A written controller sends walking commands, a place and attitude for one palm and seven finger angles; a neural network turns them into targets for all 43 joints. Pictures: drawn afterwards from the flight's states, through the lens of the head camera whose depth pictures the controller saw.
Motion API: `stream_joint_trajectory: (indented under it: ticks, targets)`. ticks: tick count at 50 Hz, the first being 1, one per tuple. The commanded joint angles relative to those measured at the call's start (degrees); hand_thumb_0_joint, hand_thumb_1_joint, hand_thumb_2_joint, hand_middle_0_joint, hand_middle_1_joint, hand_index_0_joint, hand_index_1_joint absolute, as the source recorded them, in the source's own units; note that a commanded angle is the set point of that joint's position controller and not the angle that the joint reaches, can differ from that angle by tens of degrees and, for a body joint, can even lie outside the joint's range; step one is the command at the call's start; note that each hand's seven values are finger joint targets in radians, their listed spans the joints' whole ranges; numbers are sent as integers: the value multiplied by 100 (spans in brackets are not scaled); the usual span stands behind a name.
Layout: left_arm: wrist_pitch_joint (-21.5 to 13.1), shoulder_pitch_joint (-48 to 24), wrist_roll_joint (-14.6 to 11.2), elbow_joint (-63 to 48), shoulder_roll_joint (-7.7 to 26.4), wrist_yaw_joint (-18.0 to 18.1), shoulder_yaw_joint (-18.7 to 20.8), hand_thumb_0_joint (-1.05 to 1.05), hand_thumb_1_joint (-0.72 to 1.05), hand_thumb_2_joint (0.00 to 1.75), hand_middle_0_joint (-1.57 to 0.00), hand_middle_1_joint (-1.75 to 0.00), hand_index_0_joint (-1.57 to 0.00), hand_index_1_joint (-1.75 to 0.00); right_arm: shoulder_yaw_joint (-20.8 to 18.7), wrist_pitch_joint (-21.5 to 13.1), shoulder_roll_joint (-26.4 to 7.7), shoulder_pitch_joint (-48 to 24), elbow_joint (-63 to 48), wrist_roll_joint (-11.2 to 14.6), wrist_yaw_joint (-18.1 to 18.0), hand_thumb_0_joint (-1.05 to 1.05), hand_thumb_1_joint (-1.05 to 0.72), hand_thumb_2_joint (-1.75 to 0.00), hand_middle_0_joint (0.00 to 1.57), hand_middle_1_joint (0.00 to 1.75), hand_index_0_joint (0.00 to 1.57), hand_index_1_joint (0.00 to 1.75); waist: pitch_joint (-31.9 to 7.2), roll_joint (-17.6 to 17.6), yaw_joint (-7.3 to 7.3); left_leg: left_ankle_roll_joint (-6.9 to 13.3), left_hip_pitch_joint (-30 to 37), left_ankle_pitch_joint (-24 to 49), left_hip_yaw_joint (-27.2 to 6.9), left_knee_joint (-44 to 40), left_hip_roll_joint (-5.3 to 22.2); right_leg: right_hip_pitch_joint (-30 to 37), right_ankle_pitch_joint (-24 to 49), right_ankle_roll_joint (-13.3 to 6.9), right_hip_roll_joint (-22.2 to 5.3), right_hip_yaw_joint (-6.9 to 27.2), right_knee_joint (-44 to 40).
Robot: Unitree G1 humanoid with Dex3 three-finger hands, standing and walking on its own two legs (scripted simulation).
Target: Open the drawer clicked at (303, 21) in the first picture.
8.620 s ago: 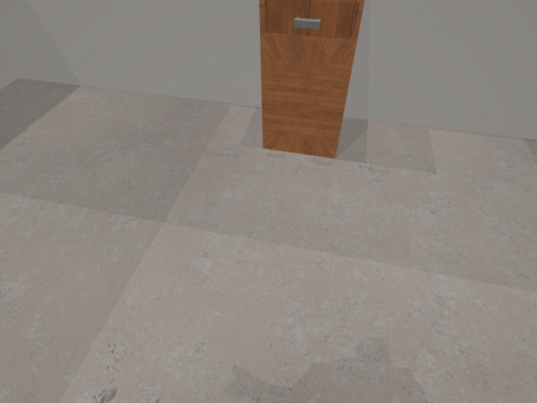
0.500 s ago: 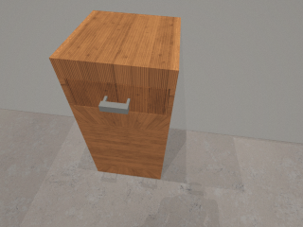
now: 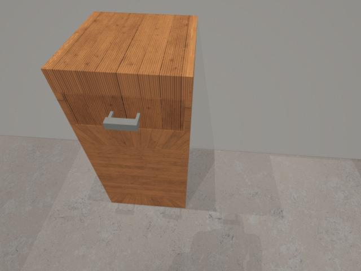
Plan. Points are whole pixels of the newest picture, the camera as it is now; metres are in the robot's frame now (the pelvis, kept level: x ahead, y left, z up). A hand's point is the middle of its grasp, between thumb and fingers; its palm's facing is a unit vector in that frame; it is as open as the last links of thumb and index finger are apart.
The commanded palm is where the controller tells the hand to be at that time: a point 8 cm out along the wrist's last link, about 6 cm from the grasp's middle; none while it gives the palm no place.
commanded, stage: come to a stop and stand still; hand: left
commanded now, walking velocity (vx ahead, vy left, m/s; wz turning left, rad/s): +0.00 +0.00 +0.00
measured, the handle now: (123, 119) +0.56 +0.23 -0.03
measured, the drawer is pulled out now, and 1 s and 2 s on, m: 0.00 0.00 0.00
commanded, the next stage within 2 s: look again from close up in 0.10 s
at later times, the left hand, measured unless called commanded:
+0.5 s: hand out of the picture +0.02 +0.19 -0.18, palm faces +0.02 -0.98 -0.19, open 7.4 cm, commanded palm none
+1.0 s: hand (86, 246) +0.18 +0.23 -0.07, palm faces -0.08 -0.75 -0.65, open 7.5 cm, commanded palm +0.14 +0.26 -0.05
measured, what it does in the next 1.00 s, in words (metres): stands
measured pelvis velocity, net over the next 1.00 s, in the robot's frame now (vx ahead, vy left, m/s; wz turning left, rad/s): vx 0.01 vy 0.04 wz -0.02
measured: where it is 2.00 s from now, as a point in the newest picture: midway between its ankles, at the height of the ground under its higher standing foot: outside the picture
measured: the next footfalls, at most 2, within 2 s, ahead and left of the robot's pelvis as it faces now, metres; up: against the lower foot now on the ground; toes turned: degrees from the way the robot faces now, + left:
none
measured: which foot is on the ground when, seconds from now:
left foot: down 0.00-1.00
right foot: down 0.00-1.00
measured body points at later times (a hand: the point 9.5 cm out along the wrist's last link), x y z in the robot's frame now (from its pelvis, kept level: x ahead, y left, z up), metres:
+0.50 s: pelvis +0.02 +0.02 -0.01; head +0.01 +0.02 +0.44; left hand +0.02 +0.24 -0.16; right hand +0.02 -0.21 -0.17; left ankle +0.01 +0.12 -0.74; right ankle -0.03 -0.08 -0.74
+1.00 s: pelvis +0.01 +0.04 -0.01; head +0.02 +0.01 +0.43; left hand +0.18 +0.27 -0.03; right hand +0.09 -0.21 -0.15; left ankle +0.01 +0.12 -0.74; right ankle -0.02 -0.07 -0.74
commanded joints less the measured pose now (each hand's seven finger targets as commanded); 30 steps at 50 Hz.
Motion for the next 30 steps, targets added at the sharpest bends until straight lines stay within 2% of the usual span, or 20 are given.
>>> stream_joint_trajectory:
  ticks: [1, 4, 8, 9, 10, 11, 12, 13, 14, 15, 16, 17, 19, 20, 21, 23, 27, 30]
  targets:
    - [-77, 491, 12, -73, 430, 51, 108, 0, 90, 90, -20, -30, -20, -30, -40, -91, -400, 389, -144, 26, -59, 0, -90, -90, 20, 30, 20, 30, 336, -64, 6, 189, 126, 48, -450, -331, 423, -650, 140, -48, -697, 780, -777]
    - [-88, 532, 22, -63, 411, 53, 104, 0, 90, 90, -20, -30, -20, -30, -46, -96, -413, 368, -143, 36, -62, 0, -90, -90, 20, 30, 20, 30, 395, -145, 5, 179, 132, 98, -442, -307, 433, -680, 215, -46, -677, 792, -776]
    - [-102, 603, 11, -33, 378, 56, 108, 0, 90, 90, -20, -30, -20, -30, -40, -116, -366, 388, -134, 31, -71, 0, -90, -90, 20, 30, 20, 30, 285, -19, 24, 184, 148, 219, -439, -309, 435, -574, 370, -51, -698, 760, -754]
    - [-101, 619, 22, -39, 392, 60, 108, 0, 90, 90, -20, -30, -20, -30, -40, -109, -376, 376, -128, 39, -72, 0, -90, -90, 20, 30, 20, 30, 363, -51, 21, 174, 148, 214, -422, -281, 447, -617, 396, -48, -676, 759, -757]
    - [-293, 1078, 148, 96, 744, 281, 167, 0, 90, 90, -20, -30, -20, -30, -97, -206, -604, -554, -578, 91, -6, 0, -90, -90, 20, 30, 20, 30, 356, -309, 367, -19, -409, -43, -142, 1284, 340, -472, 3819, 432, -1188, 1486, -792]
    - [-323, 720, 126, -217, 961, 269, 189, 0, 90, 90, -20, -30, -20, -30, -104, -122, -343, -29, -794, 67, 21, 0, -90, -90, 20, 30, 20, 30, -78, -380, -143, 80, -692, -984, -320, 1497, 134, -77, 3825, 277, -1486, 1455, -580]
    - [-317, 602, 110, -316, 861, 216, 163, 0, 90, 90, -20, -30, -20, -30, -122, -97, -305, 10, -718, 56, 23, 0, -90, -90, 20, 30, 20, 30, -121, 39, -97, 110, -628, -1088, -230, 1589, 168, -161, 3445, 8, -1435, 1313, -510]
    - [-325, 506, 121, -357, 864, 209, 168, 0, 90, 90, -20, -30, -20, -30, -116, -105, -246, 121, -722, 70, 43, 0, -90, -90, 20, 30, 20, 30, -283, -153, -199, 80, -631, -1011, -162, 1485, 165, -90, 3042, -278, -1325, 1191, -506]
    - [-333, 442, 104, -427, 878, 206, 186, 0, 90, 90, -20, -30, -20, -30, -96, -92, -264, 204, -706, 64, 57, 0, -90, -90, 20, 30, 20, 30, -427, -112, -184, 105, -397, -828, -93, 1233, 129, 3, 2939, -347, -1205, 1079, -388]
    - [-327, 417, 97, -442, 846, 202, 178, 0, 90, 90, -20, -30, -20, -30, -88, -114, -257, 304, -712, 65, 49, 0, -90, -90, 20, 30, 20, 30, -490, -315, -226, 116, -186, -577, -102, 908, 102, -11, 2758, -334, -1103, 992, -277]
    - [-306, 364, 80, -446, 782, 199, 165, 0, 90, 90, -20, -30, -20, -30, -91, -136, -327, 388, -681, 61, 34, 0, -90, -90, 20, 30, 20, 30, -410, -454, -245, 137, 2, -334, -180, 654, 148, -192, 2341, -276, -984, 897, -197]
    - [-268, 330, 58, -446, 684, 193, 138, 0, 90, 90, -20, -30, -20, -30, -94, -160, -427, 448, -670, 56, 15, 0, -90, -90, 20, 30, 20, 30, -245, -393, -246, 187, 102, -13, -314, 476, 269, -433, 1783, -193, -823, 817, -157]
    - [-213, 426, 65, -435, 584, 189, 132, 0, 90, 90, -20, -30, -20, -30, -83, -212, -557, 493, -613, 28, -16, 0, -90, -90, 20, 30, 20, 30, -3, -1, -125, 304, 40, 678, -478, 384, 501, -524, 1371, -88, -579, 689, -43]
    - [-160, 427, 59, -410, 624, 179, 121, 0, 90, 90, -20, -30, -20, -30, -57, -221, -580, 424, -579, 28, -26, 0, -90, -90, 20, 30, 20, 30, 67, 444, -68, 341, -43, 950, -557, 308, 505, -414, 1150, -66, -557, 609, 27]
    - [-127, 477, 52, -391, 681, 170, 120, 0, 90, 90, -20, -30, -20, -30, -39, -209, -587, 310, -591, 36, -38, 0, -90, -90, 20, 30, 20, 30, 196, 459, -4, 365, -126, 900, -584, 230, 505, -411, 953, -42, -535, 607, -21]
    - [-87, 438, 55, -396, 708, 151, 109, 0, 90, 90, -20, -30, -20, -30, -31, -186, -635, 240, -637, 40, -39, 0, -90, -90, 20, 30, 20, 30, 491, 181, 16, 358, -329, 435, -604, 65, 473, -512, 642, -26, -524, 621, -128]
    - [-49, 351, 56, -418, 766, 128, 98, 0, 90, 90, -20, -30, -20, -30, -15, -189, -741, 253, -597, 22, -36, 0, -90, -90, 20, 30, 20, 30, 437, -1, 23, 387, -231, 334, -655, -81, 473, -469, 500, 10, -535, 599, -140]
    - [-29, 290, 53, -446, 816, 118, 110, 0, 90, 90, -20, -30, -20, -30, -4, -204, -802, 275, -558, 9, -40, 0, -90, -90, 20, 30, 20, 30, 256, 97, 30, 411, -96, 519, -682, -138, 507, -352, 521, 39, -535, 551, -89]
